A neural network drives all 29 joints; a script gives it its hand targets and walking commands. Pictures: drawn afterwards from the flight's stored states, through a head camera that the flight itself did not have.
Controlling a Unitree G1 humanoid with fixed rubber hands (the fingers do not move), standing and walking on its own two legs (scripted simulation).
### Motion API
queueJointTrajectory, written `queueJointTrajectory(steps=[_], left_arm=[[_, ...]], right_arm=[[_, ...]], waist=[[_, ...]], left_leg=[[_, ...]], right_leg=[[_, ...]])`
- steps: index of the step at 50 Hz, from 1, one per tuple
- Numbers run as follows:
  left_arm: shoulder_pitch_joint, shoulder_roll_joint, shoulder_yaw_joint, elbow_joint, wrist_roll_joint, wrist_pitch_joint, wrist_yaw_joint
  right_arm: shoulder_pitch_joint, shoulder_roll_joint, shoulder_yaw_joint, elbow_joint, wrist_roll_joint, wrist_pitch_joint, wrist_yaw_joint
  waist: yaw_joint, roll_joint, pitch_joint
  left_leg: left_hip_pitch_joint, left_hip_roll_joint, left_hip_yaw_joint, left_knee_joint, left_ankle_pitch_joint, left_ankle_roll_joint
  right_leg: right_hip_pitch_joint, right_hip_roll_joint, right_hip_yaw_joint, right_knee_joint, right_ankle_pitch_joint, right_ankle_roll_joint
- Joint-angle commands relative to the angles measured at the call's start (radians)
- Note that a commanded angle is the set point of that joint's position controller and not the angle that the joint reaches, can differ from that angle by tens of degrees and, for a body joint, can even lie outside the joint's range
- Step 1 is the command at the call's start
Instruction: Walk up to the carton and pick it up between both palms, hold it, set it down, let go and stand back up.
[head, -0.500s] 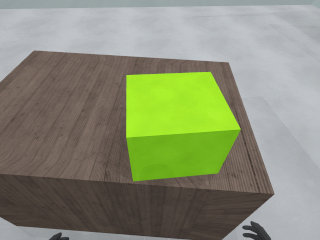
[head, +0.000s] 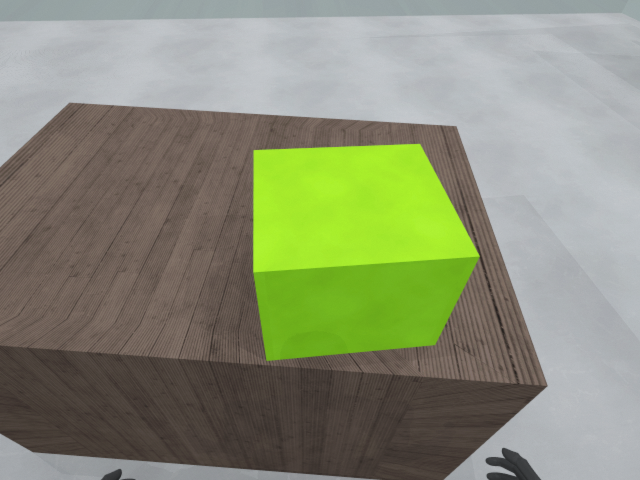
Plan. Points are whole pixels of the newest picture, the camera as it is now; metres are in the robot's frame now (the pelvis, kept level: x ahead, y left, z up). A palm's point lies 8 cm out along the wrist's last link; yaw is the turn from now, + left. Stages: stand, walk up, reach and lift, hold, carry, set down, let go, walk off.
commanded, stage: stand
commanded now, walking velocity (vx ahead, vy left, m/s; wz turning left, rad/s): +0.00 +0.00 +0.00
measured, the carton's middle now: (345, 249) +0.47 +0.00 +0.01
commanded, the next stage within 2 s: none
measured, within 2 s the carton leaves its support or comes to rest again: neither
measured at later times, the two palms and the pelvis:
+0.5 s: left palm out of the picture +0.07 +0.29 -0.10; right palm out of the picture +0.13 -0.25 -0.09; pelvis +0.00 +0.00 +0.00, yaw +0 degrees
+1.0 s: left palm out of the picture +0.06 +0.29 -0.10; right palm out of the picture +0.12 -0.25 -0.10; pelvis +0.00 +0.00 +0.00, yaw +0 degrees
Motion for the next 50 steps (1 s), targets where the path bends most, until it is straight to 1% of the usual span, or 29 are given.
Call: queueJointTrajectory(steps=[1,3,4,6,9,11,12,13,15,19,23,26,27,28,30,34,39,41,42,44,47,50], left_arm=[[-0.057,0.21,0.029,0.022,0.063,-0.046,-0.01],[-0.055,0.212,0.029,0.028,0.062,-0.045,-0.009],[-0.057,0.217,0.03,0.028,0.063,-0.044,-0.01],[-0.057,0.212,0.03,0.03,0.064,-0.047,-0.011],[-0.058,0.215,0.029,0.036,0.062,-0.045,-0.01],[-0.054,0.214,0.03,0.038,0.06,-0.045,-0.01],[-0.055,0.217,0.031,0.039,0.061,-0.046,-0.009],[-0.055,0.215,0.03,0.04,0.061,-0.045,-0.01],[-0.058,0.213,0.029,0.039,0.06,-0.045,-0.01],[-0.065,0.215,0.03,0.046,0.061,-0.043,-0.009],[-0.061,0.217,0.029,0.05,0.059,-0.044,-0.01],[-0.062,0.217,0.028,0.056,0.061,-0.045,-0.01],[-0.067,0.217,0.029,0.056,0.061,-0.044,-0.01],[-0.065,0.219,0.029,0.06,0.061,-0.043,-0.01],[-0.063,0.218,0.029,0.06,0.059,-0.045,-0.01],[-0.061,0.214,0.028,0.068,0.059,-0.044,-0.01],[-0.062,0.218,0.029,0.076,0.058,-0.044,-0.01],[-0.063,0.219,0.029,0.077,0.058,-0.043,-0.009],[-0.061,0.218,0.029,0.08,0.058,-0.042,-0.009],[-0.066,0.221,0.03,0.08,0.059,-0.043,-0.009],[-0.065,0.219,0.028,0.084,0.057,-0.044,-0.009],[-0.067,0.222,0.029,0.087,0.058,-0.043,-0.009]], right_arm=[[-0.05,-0.26,-0.071,-0.02,-0.05,-0.031,-0.004],[-0.052,-0.257,-0.07,-0.016,-0.052,-0.03,-0.005],[-0.051,-0.26,-0.07,-0.016,-0.05,-0.03,-0.006],[-0.056,-0.257,-0.07,-0.014,-0.051,-0.03,-0.005],[-0.051,-0.256,-0.07,-0.01,-0.05,-0.031,-0.005],[-0.057,-0.261,-0.07,-0.004,-0.049,-0.031,-0.006],[-0.059,-0.255,-0.068,-0.006,-0.05,-0.031,-0.006],[-0.056,-0.261,-0.071,-0.003,-0.049,-0.032,-0.006],[-0.061,-0.259,-0.07,-0.004,-0.047,-0.031,-0.005],[-0.064,-0.258,-0.07,0.002,-0.048,-0.03,-0.005],[-0.066,-0.257,-0.067,0.007,-0.048,-0.03,-0.005],[-0.061,-0.26,-0.068,0.011,-0.046,-0.031,-0.006],[-0.066,-0.256,-0.067,0.012,-0.047,-0.03,-0.005],[-0.061,-0.259,-0.067,0.013,-0.047,-0.03,-0.006],[-0.066,-0.252,-0.064,0.014,-0.047,-0.03,-0.005],[-0.066,-0.256,-0.067,0.019,-0.047,-0.03,-0.006],[-0.071,-0.255,-0.065,0.024,-0.045,-0.03,-0.007],[-0.067,-0.257,-0.065,0.027,-0.044,-0.029,-0.007],[-0.073,-0.261,-0.066,0.029,-0.045,-0.029,-0.007],[-0.072,-0.26,-0.067,0.03,-0.044,-0.028,-0.007],[-0.07,-0.256,-0.064,0.034,-0.044,-0.029,-0.006],[-0.075,-0.253,-0.062,0.034,-0.044,-0.028,-0.006]], waist=[[-0.082,0.061,-0.075],[-0.081,0.071,-0.069],[-0.084,0.069,-0.07],[-0.079,0.062,-0.072],[-0.084,0.071,-0.073],[-0.078,0.078,-0.076],[-0.079,0.081,-0.071],[-0.08,0.07,-0.068],[-0.079,0.078,-0.066],[-0.083,0.077,-0.064],[-0.078,0.086,-0.062],[-0.082,0.076,-0.062],[-0.079,0.075,-0.06],[-0.084,0.081,-0.054],[-0.079,0.093,-0.055],[-0.079,0.087,-0.044],[-0.08,0.099,-0.052],[-0.079,0.091,-0.053],[-0.08,0.099,-0.047],[-0.079,0.092,-0.05],[-0.08,0.106,-0.042],[-0.081,0.097,-0.045]], left_leg=[[0.079,0.067,-0.105,-0.105,0.027,0.068],[0.075,0.069,-0.107,-0.108,0.022,0.07],[0.074,0.067,-0.105,-0.108,0.019,0.069],[0.075,0.064,-0.101,-0.106,0.023,0.067],[0.087,0.068,-0.104,-0.106,0.036,0.067],[0.075,0.069,-0.106,-0.113,0.035,0.068],[0.074,0.066,-0.103,-0.111,0.037,0.067],[0.075,0.069,-0.106,-0.113,0.032,0.066],[0.07,0.069,-0.107,-0.115,0.027,0.065],[0.072,0.067,-0.104,-0.116,0.014,0.066],[0.066,0.069,-0.109,-0.121,0.015,0.066],[0.075,0.068,-0.108,-0.118,0.016,0.066],[0.066,0.068,-0.107,-0.12,0.005,0.066],[0.073,0.069,-0.107,-0.121,0.005,0.065],[0.068,0.07,-0.109,-0.126,0.01,0.066],[0.065,0.071,-0.113,-0.132,0.004,0.066],[0.068,0.072,-0.112,-0.13,0.012,0.064],[0.069,0.072,-0.112,-0.13,0.006,0.063],[0.068,0.07,-0.111,-0.13,0.007,0.062],[0.068,0.07,-0.109,-0.127,0.012,0.063],[0.064,0.072,-0.113,-0.136,-0.002,0.063],[0.065,0.072,-0.111,-0.135,-0.009,0.063]], right_leg=[[0.064,-0.131,0.119,-0.089,0.022,-0.033],[0.064,-0.132,0.121,-0.089,0.023,-0.032],[0.062,-0.132,0.121,-0.093,0.02,-0.032],[0.066,-0.135,0.121,-0.095,0.019,-0.032],[0.063,-0.134,0.12,-0.092,0.032,-0.033],[0.076,-0.134,0.12,-0.089,0.038,-0.033],[0.072,-0.137,0.123,-0.092,0.037,-0.033],[0.07,-0.135,0.12,-0.091,0.04,-0.033],[0.068,-0.133,0.118,-0.091,0.035,-0.032],[0.063,-0.136,0.124,-0.102,0.021,-0.032],[0.065,-0.137,0.123,-0.1,0.015,-0.032],[0.059,-0.138,0.125,-0.106,0.008,-0.032],[0.062,-0.139,0.127,-0.109,0.003,-0.031],[0.054,-0.139,0.129,-0.109,0.007,-0.032],[0.058,-0.138,0.129,-0.105,0.005,-0.033],[0.054,-0.136,0.125,-0.107,0.004,-0.031],[0.062,-0.139,0.128,-0.106,0.02,-0.031],[0.063,-0.14,0.127,-0.11,0.011,-0.032],[0.058,-0.139,0.127,-0.112,0.014,-0.032],[0.06,-0.14,0.128,-0.113,0.011,-0.031],[0.057,-0.142,0.13,-0.113,0.005,-0.032],[0.06,-0.139,0.129,-0.115,0.009,-0.031]])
